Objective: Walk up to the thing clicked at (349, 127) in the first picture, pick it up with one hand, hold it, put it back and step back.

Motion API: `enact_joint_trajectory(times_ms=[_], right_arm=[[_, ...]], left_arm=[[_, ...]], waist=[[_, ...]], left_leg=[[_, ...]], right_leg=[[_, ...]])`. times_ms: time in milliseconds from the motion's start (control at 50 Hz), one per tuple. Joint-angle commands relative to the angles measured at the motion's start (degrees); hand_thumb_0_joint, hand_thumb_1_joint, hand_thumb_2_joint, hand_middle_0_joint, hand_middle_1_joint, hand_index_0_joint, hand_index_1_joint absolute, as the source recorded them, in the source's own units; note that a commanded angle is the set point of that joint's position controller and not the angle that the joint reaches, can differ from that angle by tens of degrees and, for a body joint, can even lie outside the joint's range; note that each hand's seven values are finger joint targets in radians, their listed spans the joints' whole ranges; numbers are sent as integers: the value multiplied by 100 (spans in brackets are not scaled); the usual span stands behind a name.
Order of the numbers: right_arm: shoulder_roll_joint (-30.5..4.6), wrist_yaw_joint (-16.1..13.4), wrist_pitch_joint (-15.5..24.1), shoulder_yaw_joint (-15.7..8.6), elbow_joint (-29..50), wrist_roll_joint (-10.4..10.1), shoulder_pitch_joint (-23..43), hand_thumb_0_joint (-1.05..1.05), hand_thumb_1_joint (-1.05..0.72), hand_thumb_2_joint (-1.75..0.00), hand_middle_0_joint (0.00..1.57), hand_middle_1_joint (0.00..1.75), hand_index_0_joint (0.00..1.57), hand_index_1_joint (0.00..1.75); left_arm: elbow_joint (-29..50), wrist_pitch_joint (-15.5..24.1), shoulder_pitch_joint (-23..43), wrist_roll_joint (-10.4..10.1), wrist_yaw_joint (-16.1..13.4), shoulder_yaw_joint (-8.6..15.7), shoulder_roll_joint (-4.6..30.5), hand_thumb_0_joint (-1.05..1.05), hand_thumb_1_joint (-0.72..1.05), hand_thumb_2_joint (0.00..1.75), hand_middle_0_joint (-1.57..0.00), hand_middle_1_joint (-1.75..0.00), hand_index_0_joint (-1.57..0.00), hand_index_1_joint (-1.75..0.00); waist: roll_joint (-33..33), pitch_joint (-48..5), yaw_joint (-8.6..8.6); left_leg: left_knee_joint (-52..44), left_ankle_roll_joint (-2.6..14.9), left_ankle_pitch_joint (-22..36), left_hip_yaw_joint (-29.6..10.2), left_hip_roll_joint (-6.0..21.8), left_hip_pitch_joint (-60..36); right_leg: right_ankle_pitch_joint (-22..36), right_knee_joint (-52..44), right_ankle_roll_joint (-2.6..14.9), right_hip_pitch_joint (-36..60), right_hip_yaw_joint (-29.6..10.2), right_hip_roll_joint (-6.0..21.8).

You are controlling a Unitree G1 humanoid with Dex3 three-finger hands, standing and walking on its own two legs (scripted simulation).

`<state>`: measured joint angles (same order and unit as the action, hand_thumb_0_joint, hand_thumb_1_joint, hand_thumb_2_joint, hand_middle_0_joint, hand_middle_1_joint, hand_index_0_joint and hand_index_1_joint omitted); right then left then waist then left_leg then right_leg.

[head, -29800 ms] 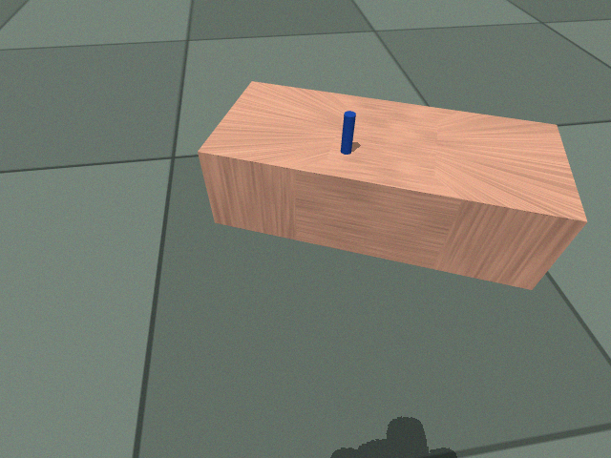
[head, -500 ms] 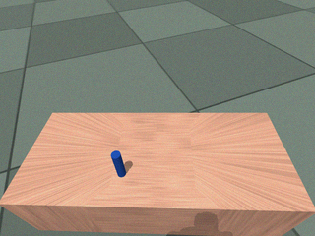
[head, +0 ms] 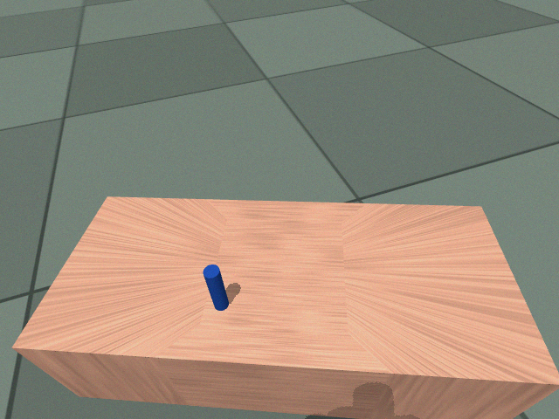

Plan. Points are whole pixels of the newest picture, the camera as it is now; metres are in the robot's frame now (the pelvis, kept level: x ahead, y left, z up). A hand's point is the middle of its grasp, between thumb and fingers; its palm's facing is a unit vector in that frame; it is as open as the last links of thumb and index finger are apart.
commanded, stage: home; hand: left
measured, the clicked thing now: (216, 288) +0.53 +0.20 -0.31
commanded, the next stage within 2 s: stand in 0.64 s
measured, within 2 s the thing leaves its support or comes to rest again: neither
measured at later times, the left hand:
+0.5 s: hand out of the picture +0.06 +0.26 -0.15, palm faces +0.01 -0.93 -0.37, open 17.6 cm
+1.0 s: hand out of the picture +0.09 +0.26 -0.15, palm faces +0.02 -0.93 -0.37, open 14.4 cm
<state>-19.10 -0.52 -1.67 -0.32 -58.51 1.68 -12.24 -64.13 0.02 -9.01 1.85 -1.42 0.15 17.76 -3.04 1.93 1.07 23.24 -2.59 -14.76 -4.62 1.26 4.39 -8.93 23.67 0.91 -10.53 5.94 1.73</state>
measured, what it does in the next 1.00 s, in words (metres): stands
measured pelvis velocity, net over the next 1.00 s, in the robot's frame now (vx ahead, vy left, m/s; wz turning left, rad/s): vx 0.02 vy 0.01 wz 0.00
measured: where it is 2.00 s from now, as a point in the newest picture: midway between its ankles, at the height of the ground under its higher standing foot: outside the picture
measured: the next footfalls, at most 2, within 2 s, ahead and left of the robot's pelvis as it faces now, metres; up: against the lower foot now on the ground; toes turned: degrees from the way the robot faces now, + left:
none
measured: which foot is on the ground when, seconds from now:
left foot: down 0.00-1.00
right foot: down 0.00-1.00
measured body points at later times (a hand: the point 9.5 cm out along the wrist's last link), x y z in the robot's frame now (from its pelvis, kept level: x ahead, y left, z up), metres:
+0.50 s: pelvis +0.01 +0.01 +0.00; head +0.00 -0.01 +0.45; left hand +0.06 +0.31 -0.13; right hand +0.04 -0.28 -0.15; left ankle -0.02 +0.15 -0.74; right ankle +0.05 -0.11 -0.74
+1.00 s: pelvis +0.02 +0.01 +0.00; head +0.03 -0.01 +0.45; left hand +0.09 +0.31 -0.12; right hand +0.10 -0.29 -0.14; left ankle -0.02 +0.15 -0.74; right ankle +0.05 -0.11 -0.74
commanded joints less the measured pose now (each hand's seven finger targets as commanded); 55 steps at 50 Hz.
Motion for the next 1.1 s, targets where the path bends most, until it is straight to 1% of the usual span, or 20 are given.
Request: enact_joint_trajectory(times_ms=[0, 60, 120, 140, 220, 260, 300, 400, 520, 540, 660, 720, 760, 780, 840, 920, 940, 980, 1020, 1080], right_arm=[[-959, -89, 128, -176, 264, -23, 85, 0, -90, -90, 20, 30, 20, 30], [-995, -91, 124, -170, 215, -21, 61, 0, -90, -90, 20, 30, 20, 30], [-1013, -78, 118, -173, 183, -24, 62, 0, -90, -90, 20, 30, 20, 30], [-1013, -82, 119, -169, 166, -15, 10, 0, -90, -90, 20, 30, 20, 30], [-1009, -87, 145, -149, 149, -13, 1, 0, -90, -90, 20, 30, 20, 30], [-1039, -85, 160, -148, 131, -16, 9, 0, -90, -90, 20, 30, 20, 30], [-1075, -93, 173, -139, 123, -25, 22, 0, -90, -90, 20, 30, 20, 30], [-1110, -106, 200, -131, 81, -32, 66, 0, -90, -90, 20, 30, 20, 30], [-1185, -130, 241, -125, 45, -42, 194, 0, -90, -90, 20, 30, 20, 30], [-1107, -128, 231, -100, 12, -44, 144, 0, -90, -90, 20, 30, 20, 30], [-1195, -133, 235, -123, -17, -45, 221, 0, -90, -90, 20, 30, 20, 30], [-1182, -129, 238, -128, -23, -47, 293, 0, -90, -90, 20, 30, 20, 30], [-1165, -126, 246, -120, -26, -49, 295, 0, -90, -90, 20, 30, 20, 30], [-1194, -124, 255, -125, -28, -58, 355, 0, -90, -90, 20, 30, 20, 30], [-1214, -130, 255, -136, -15, -60, 421, 0, -90, -90, 20, 30, 20, 30], [-1203, -125, 233, -122, -58, -59, 429, 0, -90, -90, 20, 30, 20, 30], [-1240, -126, 234, -134, -31, -63, 476, 0, -90, -90, 20, 30, 20, 30], [-1212, -124, 231, -117, -43, -65, 477, 0, -90, -90, 20, 30, 20, 30], [-1222, -120, 223, -132, -39, -55, 504, 0, -90, -90, 20, 30, 20, 30], [-1242, -107, 223, -133, -62, -60, 498, 0, -90, -90, 20, 30, 20, 30]], left_arm=[[248, 112, 332, -20, -48, 259, 1323, 0, -60, 2, -4, -5, -4, -5], [216, 104, 397, -34, -24, 256, 1336, 0, -61, 2, -4, -4, -4, -4], [147, 84, 363, -23, -11, 262, 1391, 0, -61, 1, -4, -4, -4, -4], [143, 78, 420, -30, -8, 279, 1439, 0, -61, 2, -4, -4, -4, -4], [108, 86, 432, -70, 4, 279, 1386, 0, -60, 3, -4, -5, -4, -5], [77, 79, 431, -65, 14, 274, 1388, 0, -61, 2, -4, -5, -4, -5], [64, 77, 436, -80, 22, 268, 1337, 0, -61, 2, -4, -4, -4, -4], [8, 80, 432, -81, 33, 256, 1318, 0, -59, 4, -5, -5, -5, -5], [-12, 80, 420, -109, 42, 253, 1250, 0, -59, 3, -4, -5, -4, -5], [-24, 75, 479, -114, 40, 256, 1268, 0, -57, 4, -5, -5, -5, -5], [-19, 69, 575, -108, 40, 269, 1281, 0, -60, 3, -4, -5, -4, -5], [-15, 77, 583, -112, 44, 272, 1292, 0, -60, 3, -4, -5, -4, -5], [4, 100, 628, -111, 40, 288, 1320, 0, -44, 19, -20, -21, -20, -21], [-6, 104, 582, -112, 45, 271, 1279, 0, -36, 27, -20, -29, -20, -29], [2, 109, 614, -109, 29, 278, 1297, 0, -12, 51, -20, -30, -20, -30], [20, 102, 672, -118, 32, 293, 1336, 0, 20, 83, -20, -30, -20, -30], [37, 111, 686, -114, 27, 294, 1327, 0, 28, 90, -20, -30, -20, -30], [21, 114, 672, -114, 29, 294, 1324, 0, 44, 90, -20, -30, -20, -30], [22, 110, 681, -110, 37, 300, 1346, 0, 60, 90, -20, -30, -20, -30], [28, 119, 684, -107, 44, 297, 1328, 0, 84, 90, -20, -30, -20, -30]], waist=[[304, 125, -9], [220, 103, -18], [366, 117, 5], [325, 123, -39], [269, -54, -3], [265, 19, -1], [138, -15, 12], [214, 54, 14], [91, -147, 32], [146, -29, 25], [175, 19, -19], [210, -104, -17], [245, -229, -27], [238, -276, -18], [275, -347, -44], [294, -306, -31], [254, -344, -44], [265, -368, -44], [321, -323, -50], [233, -280, -37]], left_leg=[[-585, 268, 120, -238, 320, 878], [-594, 274, 108, -234, 331, 903], [-509, 280, -70, -183, 268, 857], [-537, 289, -51, -201, 299, 825], [-603, 296, 92, -240, 342, 868], [-597, 283, 32, -221, 313, 884], [-657, 298, 89, -267, 369, 914], [-696, 306, 214, -281, 370, 914], [-761, 305, 635, -316, 462, 765], [-788, 293, 632, -298, 433, 842], [-817, 279, 746, -297, 460, 785], [-801, 274, 862, -285, 470, 643], [-768, 263, 1100, -252, 478, 597], [-739, 267, 1211, -258, 492, 472], [-705, 267, 1413, -231, 496, 358], [-783, 248, 1249, -234, 493, 431], [-743, 268, 1360, -215, 513, 429], [-746, 259, 1418, -211, 516, 407], [-768, 252, 1176, -194, 488, 389], [-783, 259, 1119, -214, 507, 510]], right_leg=[[-773, -722, -54, 430, -869, 596], [-828, -768, -44, 440, -904, 605], [-1311, -954, -63, 232, -981, 642], [-1248, -915, -46, 192, -982, 641], [-880, -771, -32, 430, -932, 622], [-1047, -821, -36, 361, -966, 629], [-728, -679, -28, 464, -891, 593], [-530, -617, -27, 468, -850, 572], [286, -437, -1, 720, -748, 586], [254, -442, -30, 735, -734, 565], [251, -467, -38, 717, -712, 571], [357, -483, -16, 738, -725, 601], [695, -443, -9, 857, -735, 629], [841, -428, -8, 830, -708, 630], [1134, -427, 0, 834, -689, 650], [901, -468, -25, 862, -670, 630], [1072, -448, -10, 917, -682, 655], [1151, -429, -11, 946, -666, 654], [839, -527, -14, 838, -695, 655], [837, -521, 1, 931, -697, 652]])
